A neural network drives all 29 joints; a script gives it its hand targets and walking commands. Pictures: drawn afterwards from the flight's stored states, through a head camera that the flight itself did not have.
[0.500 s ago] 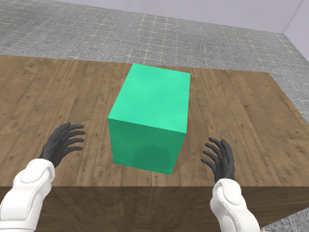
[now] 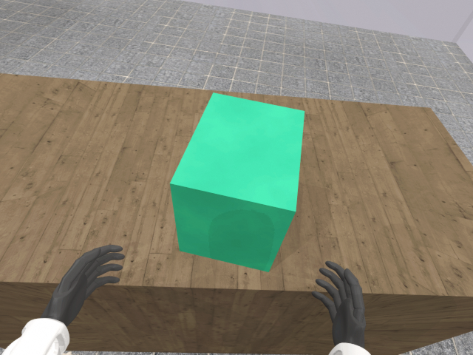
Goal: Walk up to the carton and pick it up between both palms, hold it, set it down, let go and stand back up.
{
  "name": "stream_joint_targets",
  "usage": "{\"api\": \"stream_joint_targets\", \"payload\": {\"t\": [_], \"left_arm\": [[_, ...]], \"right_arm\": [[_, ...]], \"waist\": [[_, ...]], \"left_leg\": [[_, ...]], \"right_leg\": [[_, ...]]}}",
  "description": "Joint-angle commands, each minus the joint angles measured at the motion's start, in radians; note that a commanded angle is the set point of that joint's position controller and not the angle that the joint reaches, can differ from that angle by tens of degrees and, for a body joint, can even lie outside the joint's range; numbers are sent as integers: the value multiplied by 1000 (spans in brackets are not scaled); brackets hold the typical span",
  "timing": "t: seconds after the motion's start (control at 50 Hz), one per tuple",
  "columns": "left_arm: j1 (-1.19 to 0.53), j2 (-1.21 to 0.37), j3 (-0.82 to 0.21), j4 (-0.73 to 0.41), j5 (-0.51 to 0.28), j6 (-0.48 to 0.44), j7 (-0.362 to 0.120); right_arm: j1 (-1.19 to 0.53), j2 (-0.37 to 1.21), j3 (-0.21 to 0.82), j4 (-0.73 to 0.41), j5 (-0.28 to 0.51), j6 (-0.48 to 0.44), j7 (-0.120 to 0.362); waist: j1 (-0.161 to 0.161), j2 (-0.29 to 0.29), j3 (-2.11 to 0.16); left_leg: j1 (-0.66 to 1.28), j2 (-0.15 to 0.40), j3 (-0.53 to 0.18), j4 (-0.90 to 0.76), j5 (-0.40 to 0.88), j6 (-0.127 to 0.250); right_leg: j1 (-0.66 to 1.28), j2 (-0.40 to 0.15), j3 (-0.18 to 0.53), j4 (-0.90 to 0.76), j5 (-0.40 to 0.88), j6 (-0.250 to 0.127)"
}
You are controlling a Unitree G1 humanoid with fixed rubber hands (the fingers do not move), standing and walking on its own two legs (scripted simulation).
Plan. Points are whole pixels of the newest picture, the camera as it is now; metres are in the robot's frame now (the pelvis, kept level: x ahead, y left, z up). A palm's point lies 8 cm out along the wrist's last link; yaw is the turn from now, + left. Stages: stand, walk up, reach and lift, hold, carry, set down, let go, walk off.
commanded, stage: set down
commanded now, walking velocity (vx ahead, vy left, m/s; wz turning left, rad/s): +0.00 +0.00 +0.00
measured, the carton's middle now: (240, 182) +0.43 +0.02 +0.03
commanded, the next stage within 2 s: let go in 1.24 s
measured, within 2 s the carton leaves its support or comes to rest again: neither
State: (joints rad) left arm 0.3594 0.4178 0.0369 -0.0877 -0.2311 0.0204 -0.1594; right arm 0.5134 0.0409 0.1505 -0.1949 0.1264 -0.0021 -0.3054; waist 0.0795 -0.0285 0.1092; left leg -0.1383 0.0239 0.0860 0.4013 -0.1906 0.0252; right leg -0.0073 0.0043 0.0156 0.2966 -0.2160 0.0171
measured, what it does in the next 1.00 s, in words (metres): stands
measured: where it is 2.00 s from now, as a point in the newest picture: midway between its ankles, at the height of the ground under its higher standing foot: outside the picture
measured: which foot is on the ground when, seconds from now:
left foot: down 0.00-1.00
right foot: down 0.00-1.00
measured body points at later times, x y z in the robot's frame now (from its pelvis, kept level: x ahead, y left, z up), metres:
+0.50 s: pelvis +0.01 -0.01 +0.00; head +0.01 +0.00 +0.45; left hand +0.18 +0.24 -0.01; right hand +0.19 -0.19 -0.02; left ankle +0.02 +0.09 -0.75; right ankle -0.03 -0.14 -0.75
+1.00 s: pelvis -0.02 -0.02 +0.00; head -0.04 -0.03 +0.45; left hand +0.18 +0.23 -0.01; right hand +0.19 -0.20 -0.03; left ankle +0.02 +0.09 -0.75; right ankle -0.03 -0.14 -0.75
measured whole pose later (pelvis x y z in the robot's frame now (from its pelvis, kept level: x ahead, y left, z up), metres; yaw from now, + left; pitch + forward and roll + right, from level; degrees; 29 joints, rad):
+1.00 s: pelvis -0.02 -0.02 +0.00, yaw +1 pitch -7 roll +0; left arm 0.20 0.27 0.05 0.27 -0.06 0.14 -0.10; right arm 0.30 -0.13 0.04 0.28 0.00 -0.04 -0.06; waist 0.05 0.02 0.06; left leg -0.08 0.02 0.07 0.34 -0.14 0.00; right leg 0.00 0.00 0.00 0.35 -0.23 -0.01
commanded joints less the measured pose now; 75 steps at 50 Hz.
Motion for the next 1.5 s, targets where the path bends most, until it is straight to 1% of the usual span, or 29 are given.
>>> {"api": "stream_joint_targets", "payload": {"t": [0.0, 0.1, 0.28, 0.46, 0.5, 0.54, 0.58, 0.7, 0.88, 0.98, 1.08, 1.12, 1.14, 1.16, 1.18, 1.2, 1.22, 1.24, 1.26, 1.3, 1.32, 1.34, 1.36, 1.38, 1.4, 1.42, 1.44, 1.46, 1.48], "left_arm": [[-61, 115, 45, -147, -12, -71, 9], [-76, 117, 19, -108, -26, -59, 38], [-58, 81, 21, 1, 2, -20, 51], [-66, 59, 33, 78, 40, -10, 50], [-62, 46, 26, 126, 51, -8, 47], [-48, 28, 14, 203, 76, 9, 43], [-65, 17, 8, 216, 85, 14, 47], [-114, -30, -17, 318, 108, 66, 50], [-168, -112, -37, 418, 180, 177, 47], [-238, -162, -46, 481, 216, 255, 46], [-289, -200, -46, 496, 266, 341, 39], [-275, -226, -56, 484, 278, 381, 47], [-287, -226, -53, 479, 285, 393, 51], [-464, -184, -33, 502, 287, 390, 70], [-427, -218, -74, 555, 294, 394, 87], [-456, -220, -68, 588, 302, 397, 100], [-477, -239, -86, 606, 280, 413, 123], [-431, -247, -88, 608, 251, 417, 143], [-384, -254, -76, 621, 236, 405, 151], [-351, -238, -57, 614, 229, 377, 142], [-314, -216, -30, 599, 244, 358, 117], [-297, -200, -8, 595, 264, 345, 82], [-314, -210, -26, 606, 264, 363, 72], [-323, -185, -33, 561, 241, 367, 77], [-282, -202, -70, 559, 216, 357, 86], [-244, -243, -92, 634, 225, 352, 100], [-257, -243, -59, 607, 255, 336, 102], [-236, -242, -54, 622, 273, 326, 101], [-223, -240, -42, 625, 290, 314, 95]], "right_arm": [[-40, -27, -35, -113, -25, -78, 20], [-81, -50, -71, -58, -27, -36, 51], [-99, -88, -90, 36, -19, 5, 92], [-107, -115, -100, 127, -35, -45, 130], [-108, -119, -99, 160, -39, -58, 138], [-126, -142, -109, 223, -80, -73, 137], [-145, -154, -114, 271, -84, -88, 142], [-198, -175, -154, 352, -114, -81, 165], [-268, -245, -185, 475, -128, 8, 198], [-322, -280, -191, 517, -130, 70, 223], [-349, -332, -180, 525, -114, 127, 249], [-347, -366, -190, 537, -101, 156, 265], [-362, -376, -199, 541, -101, 164, 275], [-555, -372, -232, 526, -84, 168, 302], [-540, -399, -215, 551, -78, 162, 334], [-541, -415, -213, 559, -82, 154, 354], [-572, -421, -244, 586, -106, 155, 377], [-565, -439, -275, 622, -123, 142, 405], [-553, -460, -293, 659, -136, 118, 424], [-540, -461, -278, 656, -136, 86, 431], [-475, -458, -225, 635, -111, 62, 415], [-412, -452, -174, 596, -79, 39, 381], [-375, -442, -162, 565, -85, 47, 349], [-401, -414, -179, 565, -103, 48, 339], [-436, -400, -192, 561, -125, 49, 337], [-400, -394, -195, 564, -141, 63, 343], [-367, -427, -210, 566, -117, 76, 358], [-378, -440, -197, 549, -109, 79, 368], [-356, -457, -189, 532, -98, 75, 373]], "waist": [[-16, 149, -89], [-23, 145, -100], [-18, 121, -95], [-25, 86, -103], [-34, 73, -100], [-37, 27, -65], [-38, 23, -75], [-53, -9, 8], [-56, -14, 73], [-66, -56, 110], [-85, -120, 136], [-90, -56, 141], [-87, -52, 137], [-72, 1, 90], [-83, -70, 96], [-88, -68, 81], [-98, 29, 76], [-91, 35, 46], [-83, -27, -12], [-74, -136, -70], [-68, -298, -56], [-62, -388, -58], [-60, -236, -26], [-47, -162, 9], [-48, -175, 92], [-49, -114, 158], [-55, -60, 126], [-42, -37, 146], [-45, -59, 144]], "left_leg": [[201, 53, -78, -35, 177, -46], [96, 64, -71, -89, 56, -32], [162, 41, -63, -73, 181, -44], [230, 21, -44, -55, 248, -52], [248, 17, -39, -52, 241, -50], [242, 7, -41, -72, 188, -34], [249, 7, -39, -78, 182, -35], [226, 5, -25, -106, 33, -29], [230, -4, -5, -97, -39, -41], [248, -20, 2, -74, -111, -41], [392, -47, -21, 22, -118, -50], [339, -25, -26, -25, -155, -51], [280, -17, -28, -46, -181, -47], [209, 5, -86, -79, -364, -69], [275, 9, -151, -41, -411, -72], [338, 16, -164, 12, -351, -70], [185, 58, -149, -53, -357, -68], [49, 79, -155, -99, -348, -79], [60, 63, -134, -92, -280, -81], [134, 30, -97, -82, -269, -60], [357, -35, -110, 54, -186, -49], [725, -113, -86, 253, 5, -34], [706, -79, -71, 190, 40, -27], [446, -39, -43, 77, -33, -26], [242, -28, -56, -20, -137, -26], [63, 2, -39, -132, -176, -26], [-44, -7, -17, -184, -213, -30], [-126, 1, -40, -226, -270, -27], [-105, -3, -50, -201, -284, -12]], "right_leg": [[-203, -24, 10, -69, 22, -60], [-135, -16, 13, -41, -32, -72], [-179, -22, 12, -76, 6, -67], [-228, -28, 4, -95, 55, -41], [-246, -29, 3, -102, 57, -35], [-221, -39, 4, -94, 100, -31], [-219, -33, -3, -88, 105, -28], [-271, -30, -12, -119, -61, -32], [-329, -14, -33, -127, -194, -51], [-400, -26, -31, -131, -301, -60], [-595, -67, -22, -152, -420, -102], [-514, -32, -50, -104, -339, -82], [-445, -20, -52, -84, -319, -76], [-446, -10, -83, -18, -343, -63], [-522, -50, -64, -14, -351, -90], [-642, -75, -70, 0, -348, -112], [-554, -22, -102, 66, -263, -77], [-373, 10, -110, 115, -152, -49], [-305, 16, -100, 102, -106, -41], [-310, 13, -79, 36, -202, -38], [-519, -88, -27, -38, -341, -99], [-895, -193, 26, -157, -499, -180], [-881, -146, 27, -162, -424, -158], [-599, -71, -20, -110, -324, -111], [-417, -36, -30, -81, -290, -79], [-233, 10, -27, -20, -194, -71], [-69, 16, -3, 26, -189, -72], [7, 17, 3, 51, -201, -76], [-12, -8, 18, 56, -228, -94]]}}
